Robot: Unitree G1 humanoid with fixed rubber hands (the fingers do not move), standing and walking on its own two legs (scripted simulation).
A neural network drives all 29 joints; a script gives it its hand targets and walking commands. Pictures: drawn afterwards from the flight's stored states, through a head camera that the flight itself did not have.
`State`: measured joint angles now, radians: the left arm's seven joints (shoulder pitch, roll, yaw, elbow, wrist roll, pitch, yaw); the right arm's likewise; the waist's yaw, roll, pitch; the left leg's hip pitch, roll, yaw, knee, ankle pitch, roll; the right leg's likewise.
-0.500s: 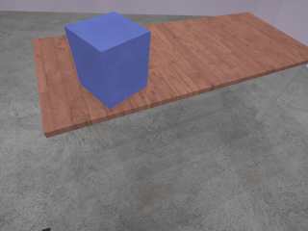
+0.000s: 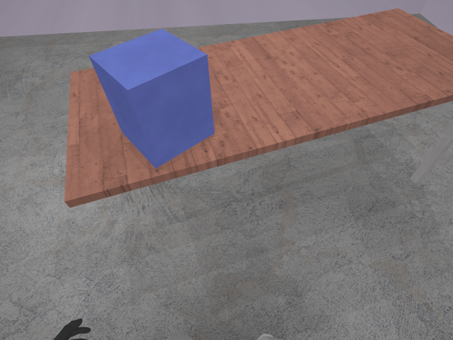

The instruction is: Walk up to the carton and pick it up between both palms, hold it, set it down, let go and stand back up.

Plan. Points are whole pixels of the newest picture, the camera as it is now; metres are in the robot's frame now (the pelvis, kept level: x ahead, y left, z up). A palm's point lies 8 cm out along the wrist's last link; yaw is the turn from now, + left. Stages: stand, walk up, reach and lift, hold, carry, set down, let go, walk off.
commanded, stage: walk up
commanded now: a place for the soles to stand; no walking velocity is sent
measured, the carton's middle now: (158, 99) +0.71 +0.21 +0.02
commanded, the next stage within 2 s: none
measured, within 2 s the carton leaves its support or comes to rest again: neither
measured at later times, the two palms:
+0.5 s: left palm out of the picture -0.07 +0.34 -0.11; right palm out of the picture -0.17 -0.29 -0.12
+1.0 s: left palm out of the picture -0.18 +0.31 -0.06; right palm out of the picture -0.12 -0.33 -0.11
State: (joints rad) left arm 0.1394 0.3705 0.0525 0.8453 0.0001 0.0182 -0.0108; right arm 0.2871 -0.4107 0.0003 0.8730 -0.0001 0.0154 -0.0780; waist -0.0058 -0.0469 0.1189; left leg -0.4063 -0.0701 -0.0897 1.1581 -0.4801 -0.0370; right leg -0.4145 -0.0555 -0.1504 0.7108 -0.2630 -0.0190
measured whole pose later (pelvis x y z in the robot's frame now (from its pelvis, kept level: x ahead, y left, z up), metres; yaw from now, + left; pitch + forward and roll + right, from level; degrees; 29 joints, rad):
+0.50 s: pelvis -0.15 +0.02 -0.01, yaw +8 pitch -9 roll -2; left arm 0.11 0.37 0.05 0.85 0.00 0.07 -0.01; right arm 0.41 -0.37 0.00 1.03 0.00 0.10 -0.01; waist -0.01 -0.01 0.15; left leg -0.24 -0.01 0.01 0.80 -0.43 0.06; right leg -0.57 -0.03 -0.20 1.21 -0.45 0.02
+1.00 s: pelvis -0.19 -0.02 +0.01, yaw +9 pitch -7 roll +3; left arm 0.27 0.38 0.05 0.86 0.00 -0.02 -0.02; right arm 0.38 -0.47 0.00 0.83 0.00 0.03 0.03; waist -0.01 0.04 0.12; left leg -0.44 -0.08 -0.05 1.06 -0.27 0.05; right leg -0.09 -0.04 -0.11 0.58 -0.38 -0.01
